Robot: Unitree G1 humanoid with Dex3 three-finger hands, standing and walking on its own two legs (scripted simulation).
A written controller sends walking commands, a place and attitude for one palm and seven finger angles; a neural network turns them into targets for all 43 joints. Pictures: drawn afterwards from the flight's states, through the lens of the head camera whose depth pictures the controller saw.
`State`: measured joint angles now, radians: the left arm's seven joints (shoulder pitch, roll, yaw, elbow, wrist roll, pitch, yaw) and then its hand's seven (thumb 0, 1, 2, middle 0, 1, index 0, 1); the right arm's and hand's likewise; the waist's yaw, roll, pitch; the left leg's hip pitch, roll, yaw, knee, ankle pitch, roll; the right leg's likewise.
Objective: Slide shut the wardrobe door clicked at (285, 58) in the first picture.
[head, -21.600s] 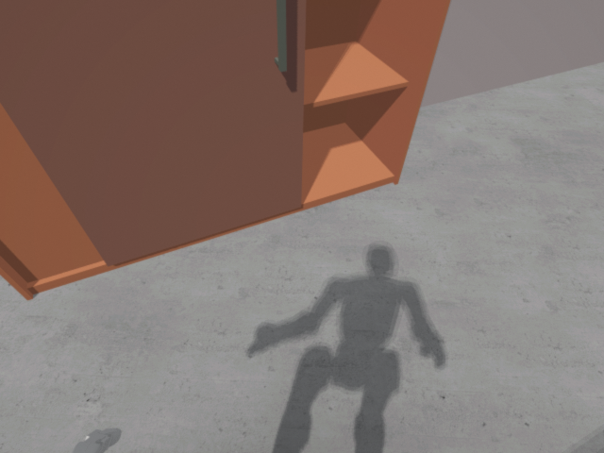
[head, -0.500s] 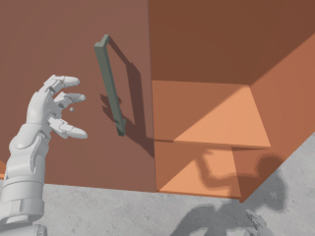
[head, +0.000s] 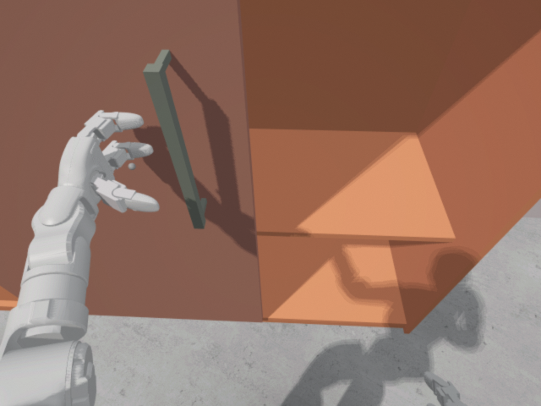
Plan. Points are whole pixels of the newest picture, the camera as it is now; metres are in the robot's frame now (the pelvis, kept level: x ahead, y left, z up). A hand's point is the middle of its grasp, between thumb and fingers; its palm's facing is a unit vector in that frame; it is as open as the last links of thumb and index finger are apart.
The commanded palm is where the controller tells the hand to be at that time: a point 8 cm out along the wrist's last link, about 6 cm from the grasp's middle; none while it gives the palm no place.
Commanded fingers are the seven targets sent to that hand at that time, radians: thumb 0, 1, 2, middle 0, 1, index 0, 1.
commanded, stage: move the hooked fingers beside the handle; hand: left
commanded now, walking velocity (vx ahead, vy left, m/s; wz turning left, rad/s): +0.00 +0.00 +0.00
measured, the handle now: (185, 155) +0.47 +0.15 +0.12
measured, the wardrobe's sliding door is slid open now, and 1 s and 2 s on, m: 0.52 0.52 0.52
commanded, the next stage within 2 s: feel for the door with the fingertips in 1.60 s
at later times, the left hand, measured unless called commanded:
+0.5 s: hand (129, 177) +0.40 +0.22 +0.14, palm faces +0.02 -1.00 -0.03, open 13.9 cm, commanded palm +0.37 +0.27 +0.13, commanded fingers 0.00 -0.50 0.30 -0.30 -1.20 -0.30 -1.20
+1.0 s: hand (143, 165) +0.42 +0.20 +0.14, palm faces +0.01 -1.00 -0.03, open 13.9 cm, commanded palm +0.39 +0.25 +0.13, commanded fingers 0.00 -0.50 0.30 -0.30 -1.20 -0.30 -1.20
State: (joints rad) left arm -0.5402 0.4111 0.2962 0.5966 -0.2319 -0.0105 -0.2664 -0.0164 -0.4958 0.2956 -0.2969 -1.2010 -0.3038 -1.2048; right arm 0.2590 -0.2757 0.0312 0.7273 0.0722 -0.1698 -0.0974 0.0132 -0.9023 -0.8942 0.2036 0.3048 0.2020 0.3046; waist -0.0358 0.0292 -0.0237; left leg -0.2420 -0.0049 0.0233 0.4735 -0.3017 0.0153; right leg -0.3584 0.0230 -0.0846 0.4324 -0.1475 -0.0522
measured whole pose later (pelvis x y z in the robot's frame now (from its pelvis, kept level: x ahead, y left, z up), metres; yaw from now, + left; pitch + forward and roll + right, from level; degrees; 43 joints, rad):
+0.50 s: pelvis +0.00 +0.01 +0.00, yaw +0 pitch +4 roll +0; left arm -0.51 0.38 0.27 0.59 -0.22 -0.02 -0.25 -0.02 -0.50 0.30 -0.30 -1.20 -0.30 -1.20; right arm 0.25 -0.27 0.03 0.72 0.07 -0.16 -0.09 0.01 -0.90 -0.89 0.20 0.30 0.20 0.30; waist -0.03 0.02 -0.03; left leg -0.24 -0.02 0.03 0.48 -0.31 0.03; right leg -0.35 0.01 -0.08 0.43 -0.15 -0.04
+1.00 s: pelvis +0.01 +0.01 +0.00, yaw +0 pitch +4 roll +0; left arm -0.54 0.35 0.25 0.60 -0.20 -0.07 -0.21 -0.02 -0.50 0.30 -0.30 -1.20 -0.30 -1.20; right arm 0.27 -0.26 0.03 0.75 0.06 -0.15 -0.08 0.01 -0.90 -0.89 0.20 0.30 0.20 0.30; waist -0.04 0.02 -0.03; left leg -0.22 -0.02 0.03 0.45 -0.30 0.03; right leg -0.34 0.01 -0.08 0.42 -0.15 -0.04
